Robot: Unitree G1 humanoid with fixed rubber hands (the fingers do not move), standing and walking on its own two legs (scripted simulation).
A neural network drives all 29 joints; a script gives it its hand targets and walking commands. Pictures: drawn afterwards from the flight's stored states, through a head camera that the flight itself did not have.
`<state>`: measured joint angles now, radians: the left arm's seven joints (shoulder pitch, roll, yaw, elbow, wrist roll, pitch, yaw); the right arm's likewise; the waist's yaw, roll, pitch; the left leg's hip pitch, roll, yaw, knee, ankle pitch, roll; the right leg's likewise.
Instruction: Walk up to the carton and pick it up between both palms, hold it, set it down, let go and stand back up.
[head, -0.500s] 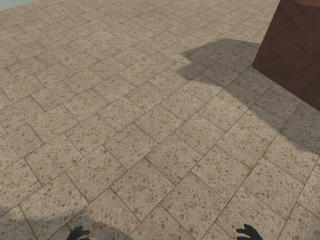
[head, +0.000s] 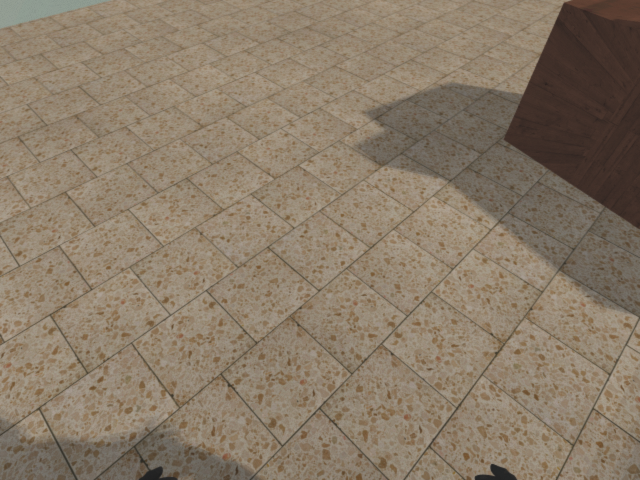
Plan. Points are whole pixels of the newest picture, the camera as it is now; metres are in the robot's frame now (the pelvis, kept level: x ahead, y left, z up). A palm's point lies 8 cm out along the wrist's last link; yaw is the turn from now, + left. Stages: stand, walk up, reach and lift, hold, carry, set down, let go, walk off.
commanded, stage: stand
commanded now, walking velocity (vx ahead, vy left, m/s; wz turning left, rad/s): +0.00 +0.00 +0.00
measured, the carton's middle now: out of the picture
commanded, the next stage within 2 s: walk up in 0.54 s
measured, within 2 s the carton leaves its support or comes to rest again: neither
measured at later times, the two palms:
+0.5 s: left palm out of the picture +0.07 +0.25 -0.11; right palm out of the picture +0.07 -0.24 -0.11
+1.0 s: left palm out of the picture +0.12 +0.23 -0.11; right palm out of the picture +0.03 -0.33 -0.11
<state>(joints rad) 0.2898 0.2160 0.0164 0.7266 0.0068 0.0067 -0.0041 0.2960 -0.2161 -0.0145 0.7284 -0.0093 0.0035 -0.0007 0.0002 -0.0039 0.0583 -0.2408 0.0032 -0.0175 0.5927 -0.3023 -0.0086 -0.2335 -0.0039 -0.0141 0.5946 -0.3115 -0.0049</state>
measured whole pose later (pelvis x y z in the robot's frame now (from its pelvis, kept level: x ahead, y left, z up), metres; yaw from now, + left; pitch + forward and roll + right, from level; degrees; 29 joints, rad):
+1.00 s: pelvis +0.02 -0.04 +0.00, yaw -13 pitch -3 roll +3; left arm 0.37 0.30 0.10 0.76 0.04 0.06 -0.12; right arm 0.28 -0.28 -0.07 0.83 -0.09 -0.07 -0.03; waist 0.00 -0.03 0.03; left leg -0.12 0.10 0.19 0.55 -0.37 -0.01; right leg -0.51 -0.15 0.02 0.95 -0.40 0.01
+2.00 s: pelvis +0.39 -0.31 -0.03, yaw -44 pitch -3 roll +1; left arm 0.19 0.25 0.05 0.67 0.04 -0.04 -0.06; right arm 0.44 -0.32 -0.02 0.74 -0.04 -0.02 0.00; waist -0.05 0.06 0.10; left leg -0.12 0.20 0.21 0.95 -0.55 0.02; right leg -0.52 -0.02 -0.05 0.80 -0.22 -0.05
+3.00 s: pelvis +0.73 -0.61 -0.03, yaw -60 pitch -4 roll +1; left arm 0.25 0.21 0.02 0.64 0.03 -0.03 0.00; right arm 0.44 -0.33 0.00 0.73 -0.04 0.03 0.02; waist -0.02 0.08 0.11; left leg -0.31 0.08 0.07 1.24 -0.50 0.02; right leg -0.46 0.01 -0.03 0.82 -0.30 -0.06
